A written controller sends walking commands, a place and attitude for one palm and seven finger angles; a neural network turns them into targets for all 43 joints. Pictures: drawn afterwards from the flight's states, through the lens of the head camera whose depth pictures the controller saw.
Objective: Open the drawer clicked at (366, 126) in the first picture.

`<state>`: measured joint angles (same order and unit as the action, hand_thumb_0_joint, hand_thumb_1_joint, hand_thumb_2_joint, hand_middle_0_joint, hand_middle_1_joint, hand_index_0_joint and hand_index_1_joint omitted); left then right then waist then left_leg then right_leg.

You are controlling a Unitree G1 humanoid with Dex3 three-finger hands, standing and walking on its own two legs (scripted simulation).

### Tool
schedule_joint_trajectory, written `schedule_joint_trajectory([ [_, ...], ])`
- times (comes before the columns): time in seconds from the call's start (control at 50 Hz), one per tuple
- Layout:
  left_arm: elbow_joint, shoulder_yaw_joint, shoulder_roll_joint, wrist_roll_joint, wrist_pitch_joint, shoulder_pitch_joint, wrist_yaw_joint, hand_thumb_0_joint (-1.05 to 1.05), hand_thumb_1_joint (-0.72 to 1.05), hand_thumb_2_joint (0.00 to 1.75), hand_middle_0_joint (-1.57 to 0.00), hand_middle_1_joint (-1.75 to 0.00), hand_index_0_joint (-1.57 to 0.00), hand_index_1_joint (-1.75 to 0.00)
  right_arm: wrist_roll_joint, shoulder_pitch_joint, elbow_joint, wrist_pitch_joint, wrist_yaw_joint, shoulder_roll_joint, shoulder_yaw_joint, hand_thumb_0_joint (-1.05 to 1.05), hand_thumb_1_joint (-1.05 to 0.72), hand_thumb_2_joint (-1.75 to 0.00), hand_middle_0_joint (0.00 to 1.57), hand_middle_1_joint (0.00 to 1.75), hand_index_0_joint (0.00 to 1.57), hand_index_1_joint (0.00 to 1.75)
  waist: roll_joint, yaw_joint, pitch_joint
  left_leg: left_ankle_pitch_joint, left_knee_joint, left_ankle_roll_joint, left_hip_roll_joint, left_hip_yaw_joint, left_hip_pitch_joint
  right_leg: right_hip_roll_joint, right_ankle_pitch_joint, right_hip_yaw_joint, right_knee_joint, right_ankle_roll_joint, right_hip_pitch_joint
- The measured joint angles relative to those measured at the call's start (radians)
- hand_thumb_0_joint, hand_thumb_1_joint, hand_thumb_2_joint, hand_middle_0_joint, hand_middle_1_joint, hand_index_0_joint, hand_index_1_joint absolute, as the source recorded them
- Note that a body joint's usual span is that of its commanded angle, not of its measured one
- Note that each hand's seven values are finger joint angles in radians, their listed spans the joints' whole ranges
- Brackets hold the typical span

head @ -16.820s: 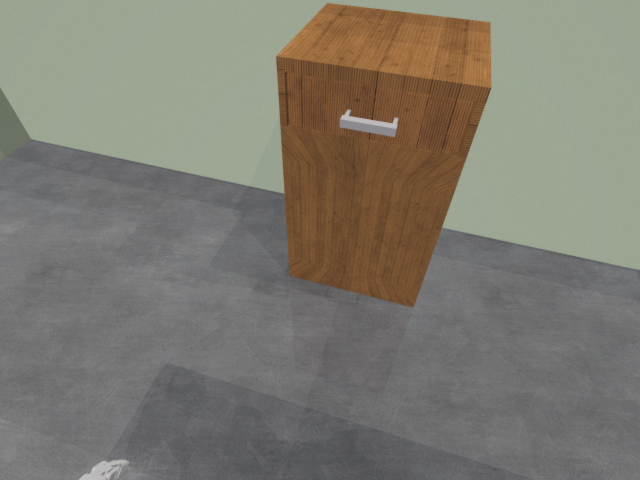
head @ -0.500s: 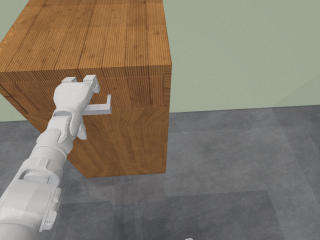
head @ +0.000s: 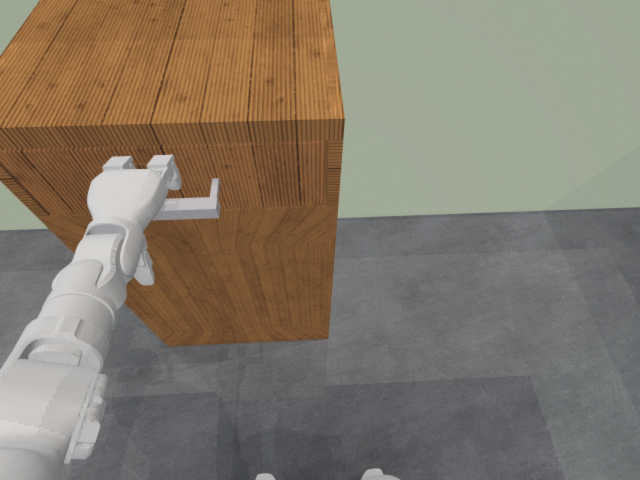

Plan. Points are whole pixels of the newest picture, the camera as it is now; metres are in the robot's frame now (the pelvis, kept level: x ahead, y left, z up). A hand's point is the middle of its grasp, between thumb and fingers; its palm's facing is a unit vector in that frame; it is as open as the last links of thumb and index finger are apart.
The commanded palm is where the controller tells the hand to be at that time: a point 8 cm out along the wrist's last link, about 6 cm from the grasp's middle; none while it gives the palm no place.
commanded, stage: lower the fingers behind the handle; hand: left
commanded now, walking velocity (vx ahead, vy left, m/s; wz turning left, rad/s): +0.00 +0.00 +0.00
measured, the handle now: (173, 197) +0.50 +0.21 +0.02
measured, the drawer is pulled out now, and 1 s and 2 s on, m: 0.00 0.00 0.00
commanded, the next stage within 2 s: lift the fingers back up to retry in 0.94 s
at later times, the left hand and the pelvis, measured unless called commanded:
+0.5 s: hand (149, 219) +0.46 +0.24 +0.02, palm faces -0.02 +0.01 -1.00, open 13.8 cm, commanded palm +0.44 +0.23 +0.04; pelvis -0.01 +0.01 -0.01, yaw +0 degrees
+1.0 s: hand (150, 219) +0.46 +0.23 +0.02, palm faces -0.03 +0.03 -1.00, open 13.7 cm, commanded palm +0.44 +0.22 +0.04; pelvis -0.03 +0.01 -0.03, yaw +0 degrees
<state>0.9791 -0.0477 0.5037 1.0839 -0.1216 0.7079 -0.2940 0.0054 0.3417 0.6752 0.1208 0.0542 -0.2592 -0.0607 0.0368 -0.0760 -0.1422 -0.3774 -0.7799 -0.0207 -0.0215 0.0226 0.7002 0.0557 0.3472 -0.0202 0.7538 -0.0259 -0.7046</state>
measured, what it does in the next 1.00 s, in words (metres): stands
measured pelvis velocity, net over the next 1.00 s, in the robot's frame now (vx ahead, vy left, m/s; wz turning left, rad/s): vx -0.03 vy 0.01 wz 0.00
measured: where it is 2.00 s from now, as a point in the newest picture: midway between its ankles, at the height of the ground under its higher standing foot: outside the picture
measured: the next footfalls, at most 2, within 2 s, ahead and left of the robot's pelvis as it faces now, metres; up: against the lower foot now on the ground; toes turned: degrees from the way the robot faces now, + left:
none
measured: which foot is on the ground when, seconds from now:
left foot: down 0.00-1.00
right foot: down 0.00-1.00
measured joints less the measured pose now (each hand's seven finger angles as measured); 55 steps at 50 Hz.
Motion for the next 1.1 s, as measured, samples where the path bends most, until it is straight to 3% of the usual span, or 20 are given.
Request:
schedule_joint_trajectory([
  [0.12,0.007,-0.011,-0.019,0.004,0.002,0.01,-0.05,0.0,-0.49,0.3,-0.33,-1.27,-0.32,-1.2,-0.006,0.004,0.026,0.003,-0.017,0.003,-0.004,0.01,-0.9,-0.9,0.2,0.3,0.2,0.3,0.003,0.006,-0.017,-0.02,-0.041,-0.003,-0.004,0.007,0.037,-0.003,0.02,0.009,0.034,0.002,-0.031],
  [0.26,0.039,-0.032,-0.044,0.006,0.052,0.041,-0.075,0.0,-0.48,0.3,-0.34,-1.3,-0.33,-1.23,-0.004,-0.009,0.018,0.011,-0.032,0.014,0.004,0.01,-0.9,-0.9,0.2,0.3,0.2,0.3,0.009,0.007,-0.028,-0.027,-0.063,-0.008,-0.007,0.005,0.059,-0.005,0.025,0.008,0.051,0.007,-0.051],
  [0.46,0.065,-0.044,-0.04,0.007,0.073,0.069,-0.046,0.0,-0.49,0.3,-0.3,-1.32,-0.32,-1.22,0.004,-0.012,-0.016,0.015,-0.026,0.018,0.027,0.01,-0.9,-0.9,0.2,0.3,0.2,0.3,0.001,-0.003,-0.03,-0.026,-0.078,-0.013,-0.007,-0.003,0.073,-0.006,0.021,0.001,0.066,0.013,-0.066],
  [0.7,0.071,-0.073,-0.026,0.019,0.093,0.138,-0.054,0.0,-0.49,0.3,-0.29,-1.37,-0.32,-1.24,0.004,0.003,-0.016,0.003,-0.022,0.002,0.023,0.01,-0.9,-0.9,0.2,0.3,0.2,0.3,-0.002,-0.01,-0.029,-0.032,-0.157,-0.015,-0.011,0.003,0.174,-0.009,0.028,0.012,0.138,0.016,-0.161],
  [0.88,0.103,-0.084,-0.017,-0.002,0.128,0.169,-0.03,0.0,-0.49,0.3,-0.27,-1.35,-0.32,-1.23,0.009,0.021,-0.011,-0.006,-0.016,0.007,0.033,0.01,-0.9,-0.9,0.2,0.3,0.2,0.3,0.004,-0.027,-0.019,-0.023,-0.164,-0.017,-0.011,-0.001,0.184,-0.009,0.018,0.009,0.145,0.019,-0.173],
  [1.1,0.091,-0.075,-0.001,-0.009,0.112,0.174,-0.007,0.0,-0.49,0.3,-0.26,-1.35,-0.32,-1.21,0.008,0.039,-0.005,-0.025,-0.012,0.01,0.036,0.01,-0.9,-0.9,0.2,0.3,0.2,0.3,0.007,-0.029,-0.017,-0.023,-0.176,-0.016,-0.01,-0.002,0.202,-0.008,0.018,0.008,0.159,0.018,-0.192],
])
